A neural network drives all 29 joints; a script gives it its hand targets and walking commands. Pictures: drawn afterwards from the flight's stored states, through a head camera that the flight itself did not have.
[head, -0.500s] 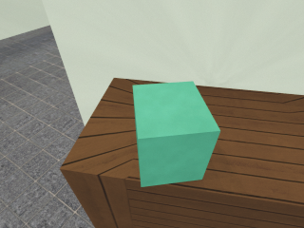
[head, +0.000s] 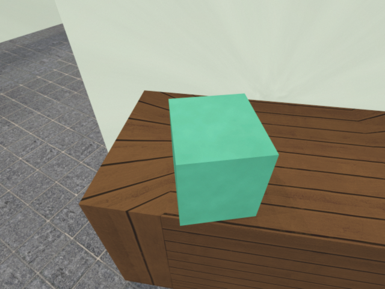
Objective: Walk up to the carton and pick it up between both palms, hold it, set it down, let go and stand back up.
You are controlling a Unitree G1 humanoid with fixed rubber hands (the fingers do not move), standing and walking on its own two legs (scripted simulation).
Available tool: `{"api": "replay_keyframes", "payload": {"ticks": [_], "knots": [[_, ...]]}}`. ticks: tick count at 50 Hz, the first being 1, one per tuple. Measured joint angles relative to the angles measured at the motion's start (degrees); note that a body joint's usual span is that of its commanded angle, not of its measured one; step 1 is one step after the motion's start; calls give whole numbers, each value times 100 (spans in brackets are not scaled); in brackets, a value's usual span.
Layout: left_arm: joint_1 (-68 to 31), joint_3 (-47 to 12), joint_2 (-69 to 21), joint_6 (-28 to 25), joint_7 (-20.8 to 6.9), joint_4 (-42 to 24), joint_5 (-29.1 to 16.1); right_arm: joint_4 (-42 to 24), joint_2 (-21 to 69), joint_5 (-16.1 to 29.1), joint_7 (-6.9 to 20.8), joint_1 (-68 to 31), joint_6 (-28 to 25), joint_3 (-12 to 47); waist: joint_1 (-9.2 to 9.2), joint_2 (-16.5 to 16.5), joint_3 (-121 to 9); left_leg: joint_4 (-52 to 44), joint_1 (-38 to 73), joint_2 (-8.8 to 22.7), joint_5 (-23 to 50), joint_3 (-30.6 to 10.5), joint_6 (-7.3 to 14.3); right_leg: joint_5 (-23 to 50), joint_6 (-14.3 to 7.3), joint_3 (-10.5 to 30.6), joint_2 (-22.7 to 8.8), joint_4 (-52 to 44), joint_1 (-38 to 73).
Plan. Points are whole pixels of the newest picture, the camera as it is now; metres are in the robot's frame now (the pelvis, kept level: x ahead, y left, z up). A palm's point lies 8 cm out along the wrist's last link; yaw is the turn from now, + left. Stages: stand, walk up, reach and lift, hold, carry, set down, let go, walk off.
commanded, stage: stand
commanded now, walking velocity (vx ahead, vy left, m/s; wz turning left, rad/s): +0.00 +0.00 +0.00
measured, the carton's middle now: (212, 158) +0.43 +0.02 +0.02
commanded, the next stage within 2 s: none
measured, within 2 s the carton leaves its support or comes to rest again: neither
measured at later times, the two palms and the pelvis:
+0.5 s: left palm out of the picture +0.04 +0.26 -0.13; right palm out of the picture +0.08 -0.27 -0.12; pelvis -0.01 +0.00 +0.00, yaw +0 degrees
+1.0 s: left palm out of the picture +0.03 +0.26 -0.13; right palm out of the picture +0.07 -0.27 -0.12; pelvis -0.01 +0.00 +0.00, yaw +0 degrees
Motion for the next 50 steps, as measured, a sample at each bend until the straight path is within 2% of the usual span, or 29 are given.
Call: {"api": "replay_keyframes", "payload": {"ticks": [50], "knots": [[0, 0, 1, 0, 12, 95, 0, 108, 0, 57, 0, 0, 26, 0, 0, 85, 208, 0, 1, 0, 50, -1, 6, 50, 1, 0, -1, 0, 0]]}}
